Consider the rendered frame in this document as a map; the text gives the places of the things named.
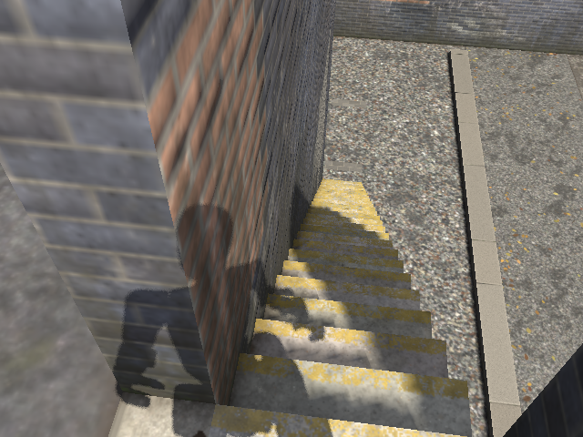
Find stairs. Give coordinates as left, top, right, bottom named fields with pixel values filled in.
left=230, top=178, right=472, bottom=437

